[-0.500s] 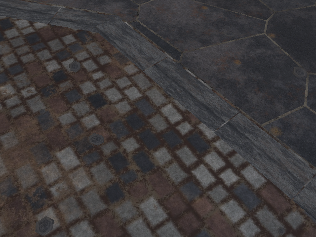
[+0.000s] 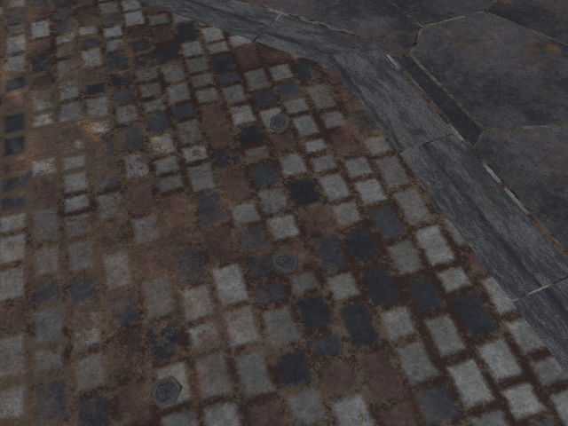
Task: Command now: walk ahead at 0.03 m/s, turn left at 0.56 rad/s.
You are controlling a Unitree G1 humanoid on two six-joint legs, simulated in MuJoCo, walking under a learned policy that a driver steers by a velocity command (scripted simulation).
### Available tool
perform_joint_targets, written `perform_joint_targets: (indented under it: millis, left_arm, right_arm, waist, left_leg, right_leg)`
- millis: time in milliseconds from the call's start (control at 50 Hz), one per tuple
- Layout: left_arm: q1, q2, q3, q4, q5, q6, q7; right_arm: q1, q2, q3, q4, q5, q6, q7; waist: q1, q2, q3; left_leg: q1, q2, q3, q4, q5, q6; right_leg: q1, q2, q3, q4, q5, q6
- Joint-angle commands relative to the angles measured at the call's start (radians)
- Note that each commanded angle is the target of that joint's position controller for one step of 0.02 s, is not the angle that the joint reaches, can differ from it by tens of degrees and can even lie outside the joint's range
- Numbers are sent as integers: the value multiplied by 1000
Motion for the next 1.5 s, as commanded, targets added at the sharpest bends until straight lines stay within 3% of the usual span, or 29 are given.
perform_joint_targets:
  millis: [20, 100, 160, 180, 200, 220, 240, 280, 340, 440, 560, 660, 680, 700, 720, 740, 800, 880, 1020, 1080, 1100, 1120, 1140, 1160, 1180, 1220, 1280, 1400, 1500]
  left_arm:
    - [-18, 192, 54, -50, -4, -2, 6]
    - [-21, 221, 65, -31, -23, 0, -8]
    - [-11, 205, 63, -5, -48, 0, -11]
    - [46, 162, 53, 15, -29, -1, -16]
    - [33, 101, 29, -34, 29, 1, -20]
    - [-69, 146, 43, -60, 8, -2, -8]
    - [-82, 176, 54, -56, -19, 3, -1]
    - [-43, 183, 64, -21, -15, 13, 15]
    - [-8, 168, 65, -17, -14, 7, 12]
    - [-50, 140, 53, -34, -18, -1, 4]
    - [-52, 149, 52, -42, -28, -20, -16]
    - [39, 159, 62, -20, -29, -39, -32]
    - [59, 209, 74, -23, -16, -36, -27]
    - [14, 291, 85, -32, 4, -24, -22]
    - [13, 244, 76, -46, 23, -25, -24]
    - [-27, 196, 59, -59, 14, -27, -21]
    - [-72, 148, 39, -66, -18, -17, -6]
    - [5, 178, 48, -50, -4, 2, 6]
    - [-16, 243, 72, -46, -28, 14, -22]
    - [-21, 226, 65, -27, -57, 8, -27]
    - [43, 179, 50, -2, -45, 3, -33]
    - [47, 87, 12, -43, 23, -1, -42]
    - [-40, 147, 32, -57, 0, 3, -27]
    - [-54, 188, 45, -48, -27, 12, -19]
    - [-40, 186, 49, -37, -32, 17, -15]
    - [-8, 185, 52, -8, -20, 27, -7]
    - [33, 158, 45, 12, -28, 28, -11]
    - [-6, 136, 24, 8, -23, 27, -12]
    - [65, 135, 18, 45, -32, -5, -21]
  right_arm:
    - [-11, -43, -3, -96, -3, -8, 14]
    - [-13, -65, -11, -119, -5, 2, 34]
    - [65, -77, -27, -99, -8, 6, 42]
    - [95, -139, -47, -99, -8, 4, 30]
    - [91, -254, -65, -131, -14, -1, 12]
    - [114, -224, -55, -142, -56, -26, 26]
    - [72, -198, -46, -137, -57, -47, 30]
    - [-20, -134, -29, -144, -18, -55, 17]
    - [-27, -116, -17, -154, -20, -49, 1]
    - [2, -140, -25, -155, -15, -43, -13]
    - [-19, -155, -33, -169, -14, -30, -1]
    - [-68, -133, -28, -186, 10, -16, -5]
    - [-31, -94, -17, -188, 3, -17, -6]
    - [23, -59, -9, -201, 1, -23, -5]
    - [34, -146, -36, -185, -11, -30, -7]
    - [53, -193, -56, -166, -8, -28, -5]
    - [63, -127, -48, -140, -3, -2, -6]
    - [-30, -76, -27, -196, 5, -8, 4]
    - [-13, -70, -17, -224, -2, -2, 30]
    - [69, -72, -27, -202, -7, 3, 35]
    - [104, -116, -41, -196, -9, 0, 25]
    - [118, -232, -59, -221, -18, -6, 6]
    - [117, -194, -42, -233, -52, -31, 19]
    - [90, -160, -30, -221, -56, -51, 27]
    - [41, -131, -22, -208, -44, -62, 26]
    - [-28, -96, -3, -204, -26, -65, 18]
    - [-46, -51, 17, -192, -37, -69, 9]
    - [-43, -68, 15, -141, -41, -63, 15]
    - [-23, -103, 10, -94, -12, -57, 15]
  waist:
    - [18, -205, -162]
    - [17, -215, -152]
    - [-30, -173, -146]
    - [-20, -11, -148]
    - [9, 304, -142]
    - [-81, 198, -200]
    - [-53, 119, -154]
    - [-9, 77, -115]
    - [10, 95, -143]
    - [-16, 98, -137]
    - [-25, 120, -127]
    - [32, 108, -153]
    - [16, 13, -185]
    - [-50, -263, -147]
    - [-17, -257, -136]
    - [-35, -188, -118]
    - [-28, -169, -68]
    - [39, -202, -85]
    - [35, -218, -121]
    - [-23, -179, -128]
    - [-24, -59, -152]
    - [12, 286, -190]
    - [-62, 198, -216]
    - [-55, 118, -175]
    - [-28, 101, -141]
    - [-1, 99, -112]
    - [16, 100, -136]
    - [-22, 102, -93]
    - [0, 84, -35]
  left_leg:
    - [23, 33, 35, -120, 41, 5]
    - [123, 26, 84, -286, 72, 51]
    - [312, -13, 106, -557, 274, 131]
    - [451, 74, -45, -634, 512, 184]
    - [557, 342, -407, -622, 893, 352]
    - [467, 389, -473, -667, 792, 478]
    - [427, 329, -384, -685, 681, 438]
    - [395, 240, -294, -684, 541, 342]
    - [367, 196, -266, -685, 577, 338]
    - [403, 178, -323, -669, 479, 338]
    - [336, 161, -438, -645, 450, 342]
    - [301, 88, -478, -554, 460, 265]
    - [207, 32, -411, -449, 260, 211]
    - [6, -141, -207, -270, -107, 144]
    - [-47, -121, -150, -27, -235, 91]
    - [-50, -77, -139, 95, -173, 69]
    - [-100, -53, -97, 204, -25, 18]
    - [-127, -5, -20, 46, 14, -9]
    - [99, 23, 87, -277, 43, 34]
    - [296, -13, 108, -571, 246, 111]
    - [453, 30, 11, -648, 448, 151]
    - [625, 323, -352, -620, 896, 276]
    - [488, 411, -420, -638, 873, 449]
    - [436, 353, -326, -657, 777, 434]
    - [410, 288, -258, -666, 664, 379]
    - [371, 228, -190, -676, 633, 330]
    - [368, 198, -142, -687, 633, 330]
    - [340, 202, -190, -695, 433, 343]
    - [221, 180, -287, -770, -221, 317]
  right_leg:
    - [169, -255, 131, -92, 427, -222]
    - [158, -283, 100, -68, 369, -205]
    - [73, -244, 28, 64, 221, -103]
    - [-69, -173, -63, 239, 29, -10]
    - [-358, -23, -104, 541, -489, 94]
    - [-392, 18, 64, 706, -526, 90]
    - [-397, -4, 97, 753, -443, 73]
    - [-401, -22, 114, 715, -295, 69]
    - [-334, 12, 111, 713, -188, 88]
    - [-311, 33, 131, 474, -152, 107]
    - [-170, 68, 144, 286, -190, 95]
    - [55, 54, 129, -69, 31, 48]
    - [180, -87, 233, -94, 116, -4]
    - [230, -273, 455, -108, 327, -144]
    - [169, -380, 543, -120, 377, -264]
    - [135, -353, 460, -110, 346, -258]
    - [133, -223, 262, -94, 264, -185]
    - [242, -228, 187, -101, 322, -218]
    - [200, -275, 89, -66, 383, -206]
    - [122, -248, 40, 56, 298, -125]
    - [7, -193, -30, 186, 148, -45]
    - [-267, -65, -104, 493, -432, 66]
    - [-319, -12, 29, 673, -527, 84]
    - [-311, -34, 64, 744, -473, 77]
    - [-313, -45, 77, 732, -398, 71]
    - [-280, -46, 77, 714, -272, 86]
    - [-206, -37, 74, 641, -180, 104]
    - [-84, -38, 64, 308, -220, 98]
    - [43, 20, -18, 87, -162, 17]
Keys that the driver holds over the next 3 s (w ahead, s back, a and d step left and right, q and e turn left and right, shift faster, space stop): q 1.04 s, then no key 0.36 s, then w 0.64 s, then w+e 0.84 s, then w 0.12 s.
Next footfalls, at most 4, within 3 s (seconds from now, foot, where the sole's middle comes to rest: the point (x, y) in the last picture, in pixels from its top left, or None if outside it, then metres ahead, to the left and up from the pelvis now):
0.18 left None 0.04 0.14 -0.78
0.68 right None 0.11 -0.06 -0.78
1.10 left None -0.04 0.16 -0.78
1.54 right None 0.09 -0.01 -0.78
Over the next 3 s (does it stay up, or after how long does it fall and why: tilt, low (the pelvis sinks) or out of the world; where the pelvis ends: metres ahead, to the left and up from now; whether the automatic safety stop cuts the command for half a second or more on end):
stays up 0.55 0.57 -0.02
